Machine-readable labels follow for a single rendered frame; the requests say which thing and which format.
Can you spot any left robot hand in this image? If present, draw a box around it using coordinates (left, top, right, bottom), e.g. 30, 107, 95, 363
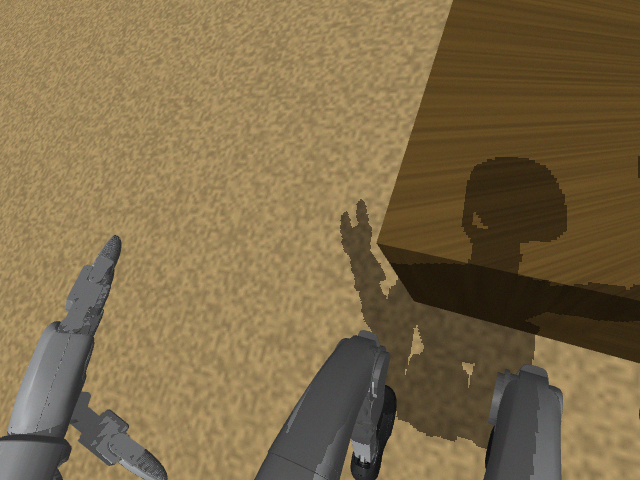
7, 235, 168, 480

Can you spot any left robot foot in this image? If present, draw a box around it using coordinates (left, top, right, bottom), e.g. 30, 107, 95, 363
351, 385, 397, 480

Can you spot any left robot arm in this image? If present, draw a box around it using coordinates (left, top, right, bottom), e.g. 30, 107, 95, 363
0, 435, 72, 480

